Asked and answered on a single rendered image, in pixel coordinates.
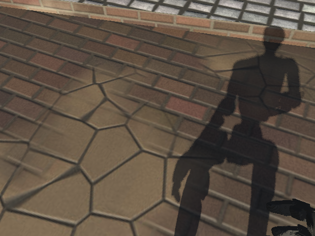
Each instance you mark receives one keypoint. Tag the robot right hand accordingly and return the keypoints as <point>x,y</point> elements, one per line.
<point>297,209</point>

